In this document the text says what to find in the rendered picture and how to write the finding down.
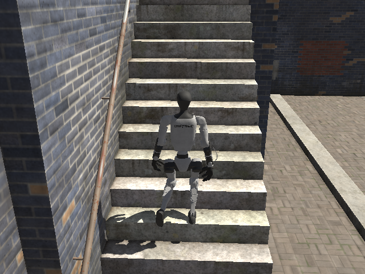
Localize stairs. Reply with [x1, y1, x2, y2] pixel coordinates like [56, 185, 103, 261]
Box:
[100, 0, 273, 274]

